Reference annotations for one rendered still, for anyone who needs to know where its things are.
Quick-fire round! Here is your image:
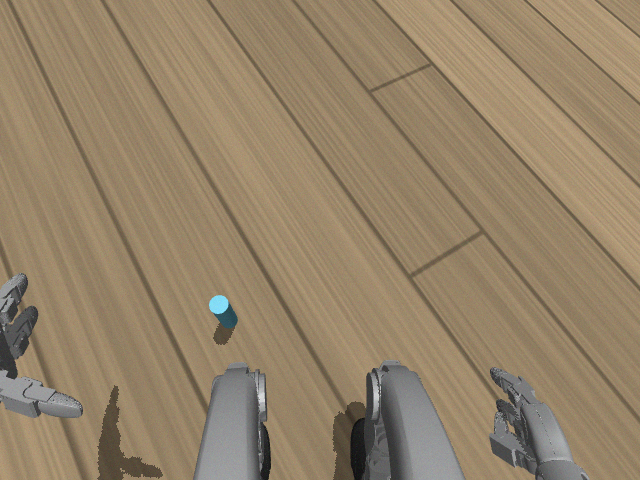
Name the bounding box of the right robot arm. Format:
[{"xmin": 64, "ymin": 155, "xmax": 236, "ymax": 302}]
[{"xmin": 535, "ymin": 460, "xmax": 590, "ymax": 480}]

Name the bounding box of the right robot hand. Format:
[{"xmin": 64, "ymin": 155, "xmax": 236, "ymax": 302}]
[{"xmin": 489, "ymin": 367, "xmax": 574, "ymax": 475}]

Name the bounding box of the can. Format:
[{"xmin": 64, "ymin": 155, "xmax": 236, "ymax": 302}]
[{"xmin": 209, "ymin": 295, "xmax": 238, "ymax": 328}]

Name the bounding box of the right robot foot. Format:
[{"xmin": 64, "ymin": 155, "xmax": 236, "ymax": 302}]
[{"xmin": 350, "ymin": 418, "xmax": 366, "ymax": 480}]

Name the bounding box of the left robot hand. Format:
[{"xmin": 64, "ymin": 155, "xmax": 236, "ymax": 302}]
[{"xmin": 0, "ymin": 273, "xmax": 83, "ymax": 418}]

